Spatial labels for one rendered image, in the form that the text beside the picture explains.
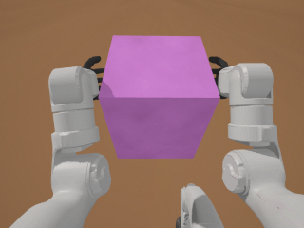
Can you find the left robot hand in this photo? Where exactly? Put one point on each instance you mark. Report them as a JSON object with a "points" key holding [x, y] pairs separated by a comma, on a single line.
{"points": [[89, 63]]}

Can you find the robot right thigh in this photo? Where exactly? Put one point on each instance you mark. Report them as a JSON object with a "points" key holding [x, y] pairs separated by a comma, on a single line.
{"points": [[202, 213]]}

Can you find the robot right forearm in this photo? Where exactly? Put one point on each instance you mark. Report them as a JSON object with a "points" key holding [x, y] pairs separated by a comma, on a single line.
{"points": [[249, 87]]}

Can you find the carton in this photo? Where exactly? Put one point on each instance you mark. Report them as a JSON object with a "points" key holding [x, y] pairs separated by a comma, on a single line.
{"points": [[158, 95]]}

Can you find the right robot hand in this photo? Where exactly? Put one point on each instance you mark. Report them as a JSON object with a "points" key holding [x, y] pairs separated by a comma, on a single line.
{"points": [[220, 62]]}

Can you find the right robot upper arm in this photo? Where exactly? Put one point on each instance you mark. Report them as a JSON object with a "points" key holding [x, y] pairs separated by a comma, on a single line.
{"points": [[258, 177]]}

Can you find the right robot shin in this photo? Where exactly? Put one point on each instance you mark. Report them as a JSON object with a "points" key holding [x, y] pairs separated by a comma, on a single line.
{"points": [[184, 216]]}

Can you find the robot left forearm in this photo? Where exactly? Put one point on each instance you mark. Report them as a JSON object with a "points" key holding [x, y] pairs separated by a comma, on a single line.
{"points": [[71, 92]]}

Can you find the left robot upper arm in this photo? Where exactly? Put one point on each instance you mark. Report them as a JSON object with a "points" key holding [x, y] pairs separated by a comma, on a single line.
{"points": [[77, 182]]}

